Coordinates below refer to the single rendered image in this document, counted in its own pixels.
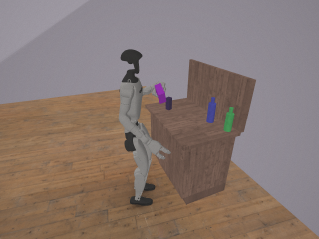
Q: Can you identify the right robot hand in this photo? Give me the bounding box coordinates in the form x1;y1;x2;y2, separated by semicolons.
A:
148;140;171;160

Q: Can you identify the left robot hand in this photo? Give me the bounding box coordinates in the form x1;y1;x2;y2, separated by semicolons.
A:
151;81;166;97

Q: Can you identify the robot head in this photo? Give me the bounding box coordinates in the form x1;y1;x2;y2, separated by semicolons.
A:
120;49;142;83

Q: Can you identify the sponge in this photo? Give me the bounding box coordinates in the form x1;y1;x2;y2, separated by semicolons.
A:
154;83;166;104

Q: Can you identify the robot right upper arm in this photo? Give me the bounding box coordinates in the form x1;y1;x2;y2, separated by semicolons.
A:
119;83;135;123

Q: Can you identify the table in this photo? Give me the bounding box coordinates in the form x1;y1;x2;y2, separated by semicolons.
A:
145;59;256;205

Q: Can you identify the robot right forearm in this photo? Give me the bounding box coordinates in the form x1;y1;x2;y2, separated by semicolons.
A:
120;117;152;145

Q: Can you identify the robot left forearm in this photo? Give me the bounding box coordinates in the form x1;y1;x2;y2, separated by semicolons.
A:
142;86;153;95

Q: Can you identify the left robot foot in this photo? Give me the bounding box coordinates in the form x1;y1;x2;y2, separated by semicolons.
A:
144;183;156;191

